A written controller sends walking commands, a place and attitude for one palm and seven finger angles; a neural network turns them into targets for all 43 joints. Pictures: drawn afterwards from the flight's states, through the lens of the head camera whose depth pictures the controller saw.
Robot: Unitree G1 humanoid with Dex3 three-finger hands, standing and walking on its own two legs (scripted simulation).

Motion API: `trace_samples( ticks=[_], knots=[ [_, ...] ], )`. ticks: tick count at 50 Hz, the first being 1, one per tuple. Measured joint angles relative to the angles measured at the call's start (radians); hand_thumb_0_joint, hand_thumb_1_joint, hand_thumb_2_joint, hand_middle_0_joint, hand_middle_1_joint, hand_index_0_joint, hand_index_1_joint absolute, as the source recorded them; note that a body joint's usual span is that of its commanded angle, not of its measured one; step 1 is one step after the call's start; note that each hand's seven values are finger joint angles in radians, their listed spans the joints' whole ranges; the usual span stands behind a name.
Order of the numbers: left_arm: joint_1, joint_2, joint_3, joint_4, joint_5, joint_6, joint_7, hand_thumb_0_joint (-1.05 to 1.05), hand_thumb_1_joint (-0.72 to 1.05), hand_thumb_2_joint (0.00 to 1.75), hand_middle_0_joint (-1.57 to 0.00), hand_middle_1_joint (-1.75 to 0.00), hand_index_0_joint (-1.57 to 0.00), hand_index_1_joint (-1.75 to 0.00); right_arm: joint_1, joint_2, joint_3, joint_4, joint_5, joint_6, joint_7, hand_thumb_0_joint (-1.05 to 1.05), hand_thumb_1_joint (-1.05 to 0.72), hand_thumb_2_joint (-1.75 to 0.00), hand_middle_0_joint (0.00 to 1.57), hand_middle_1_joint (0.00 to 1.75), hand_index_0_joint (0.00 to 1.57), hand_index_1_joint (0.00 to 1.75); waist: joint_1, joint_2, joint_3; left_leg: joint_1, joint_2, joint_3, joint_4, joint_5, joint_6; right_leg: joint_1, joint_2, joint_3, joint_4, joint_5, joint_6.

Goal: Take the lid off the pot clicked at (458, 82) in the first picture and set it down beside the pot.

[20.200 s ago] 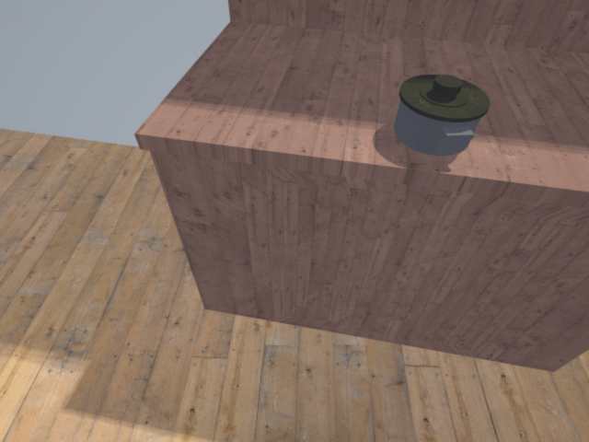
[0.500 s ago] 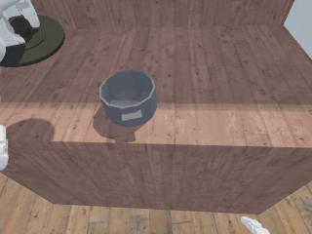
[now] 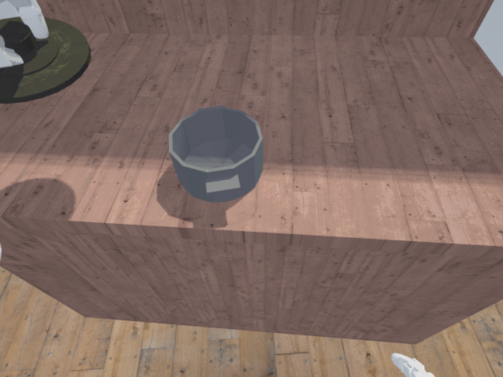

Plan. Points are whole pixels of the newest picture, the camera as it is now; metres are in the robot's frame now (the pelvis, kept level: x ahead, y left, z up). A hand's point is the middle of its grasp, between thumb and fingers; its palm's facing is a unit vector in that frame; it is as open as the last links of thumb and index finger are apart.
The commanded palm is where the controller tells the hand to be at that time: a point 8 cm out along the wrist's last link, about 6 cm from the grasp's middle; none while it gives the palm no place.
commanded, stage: lower the lid onto the table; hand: left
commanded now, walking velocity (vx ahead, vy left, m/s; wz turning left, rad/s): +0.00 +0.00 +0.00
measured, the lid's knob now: (10, 39) +0.47 +0.31 +0.29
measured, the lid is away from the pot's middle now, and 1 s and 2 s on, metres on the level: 0.24 0.22 0.22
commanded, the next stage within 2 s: none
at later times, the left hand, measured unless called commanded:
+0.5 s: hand (41, 58) +0.45 +0.28 +0.27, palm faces -0.16 -0.05 -0.99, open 8.0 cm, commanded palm +0.42 +0.28 +0.34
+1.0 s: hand (52, 88) +0.44 +0.28 +0.24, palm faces -0.25 -0.06 -0.97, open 8.0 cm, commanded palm +0.43 +0.29 +0.30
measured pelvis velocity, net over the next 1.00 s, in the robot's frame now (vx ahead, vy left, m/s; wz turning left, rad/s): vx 0.00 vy -0.01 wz -0.01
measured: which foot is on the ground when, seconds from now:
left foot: down 0.00-1.00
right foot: down 0.00-1.00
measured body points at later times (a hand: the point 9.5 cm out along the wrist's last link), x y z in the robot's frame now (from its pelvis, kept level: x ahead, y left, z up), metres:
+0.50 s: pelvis +0.00 +0.00 +0.00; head +0.04 -0.03 +0.45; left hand +0.46 +0.28 +0.33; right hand +0.11 -0.27 -0.12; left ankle +0.03 +0.07 -0.74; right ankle -0.02 -0.14 -0.74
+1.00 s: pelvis +0.00 -0.01 +0.00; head +0.03 -0.03 +0.45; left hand +0.45 +0.28 +0.29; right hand +0.11 -0.28 -0.12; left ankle +0.03 +0.07 -0.74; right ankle -0.02 -0.14 -0.74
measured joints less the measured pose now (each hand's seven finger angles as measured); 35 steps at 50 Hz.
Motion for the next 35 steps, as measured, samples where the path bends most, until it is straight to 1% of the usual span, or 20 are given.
trace_samples(
  ticks=[3, 6, 10, 15, 21, 28, 35],
  knots=[
    [-0.010, -0.019, 0.002, 0.013, 0.000, 0.026, 0.008, 0.01, 0.11, 1.00, -0.68, -0.76, -0.70, -0.79, 0.000, 0.000, -0.002, -0.001, -0.001, -0.006, 0.009, 0.01, -0.91, -0.90, 0.20, 0.30, 0.20, 0.30, -0.005, 0.007, -0.007, -0.002, -0.003, 0.000, -0.002, 0.000, 0.002, -0.003, -0.003, 0.000, -0.001, -0.001, 0.001],
    [-0.022, -0.036, -0.013, 0.043, 0.001, 0.053, 0.013, 0.01, 0.11, 1.00, -0.68, -0.76, -0.69, -0.79, -0.004, 0.002, 0.000, -0.004, 0.001, -0.007, 0.016, 0.01, -0.91, -0.90, 0.20, 0.30, 0.20, 0.30, -0.009, 0.012, -0.009, -0.005, -0.005, 0.004, -0.002, -0.001, 0.004, -0.009, -0.006, 0.004, 0.004, -0.003, 0.004],
    [0.001, -0.058, -0.013, 0.020, 0.007, 0.068, 0.011, 0.01, 0.11, 1.00, -0.68, -0.76, -0.69, -0.79, -0.002, 0.006, 0.001, -0.011, -0.002, -0.011, 0.019, 0.01, -0.91, -0.90, 0.20, 0.30, 0.20, 0.30, -0.012, 0.016, -0.010, -0.003, -0.007, 0.009, -0.006, -0.001, 0.006, -0.013, -0.008, 0.010, 0.009, -0.005, 0.006],
    [0.028, -0.068, 0.020, 0.018, 0.003, 0.058, 0.016, 0.01, 0.11, 1.00, -0.68, -0.76, -0.69, -0.79, 0.000, 0.010, 0.005, -0.019, -0.006, -0.014, 0.018, 0.01, -0.91, -0.90, 0.20, 0.30, 0.20, 0.30, -0.021, 0.015, -0.013, -0.001, -0.004, 0.018, -0.005, -0.006, 0.005, -0.015, -0.006, 0.020, 0.014, -0.009, 0.011],
    [0.072, -0.058, 0.043, 0.005, -0.007, 0.052, 0.022, 0.01, 0.12, 1.00, -0.68, -0.76, -0.69, -0.79, 0.009, 0.003, -0.001, -0.032, -0.004, -0.009, 0.022, 0.01, -0.91, -0.90, 0.20, 0.30, 0.20, 0.30, -0.026, 0.014, -0.015, -0.001, 0.002, 0.021, 0.002, -0.012, 0.001, -0.016, -0.001, 0.024, 0.019, -0.013, 0.011],
    [0.130, -0.047, 0.060, -0.038, -0.017, 0.046, 0.020, 0.01, 0.12, 1.00, -0.68, -0.76, -0.69, -0.79, 0.011, -0.009, -0.011, -0.033, -0.002, 0.000, 0.018, 0.01, -0.91, -0.90, 0.20, 0.30, 0.20, 0.30, -0.021, 0.011, -0.008, 0.002, 0.008, 0.014, 0.011, -0.014, -0.005, -0.008, 0.006, 0.018, 0.019, -0.013, 0.006],
    [0.148, -0.045, 0.039, -0.027, -0.024, 0.042, 0.021, 0.01, 0.12, 1.00, -0.68, -0.76, -0.69, -0.79, -0.004, -0.012, -0.013, -0.028, 0.003, 0.011, 0.012, 0.01, -0.91, -0.90, 0.20, 0.30, 0.20, 0.29, -0.014, 0.007, -0.001, 0.000, 0.014, 0.003, 0.023, -0.015, -0.012, -0.004, 0.013, 0.007, 0.025, -0.014, -0.001]
  ],
)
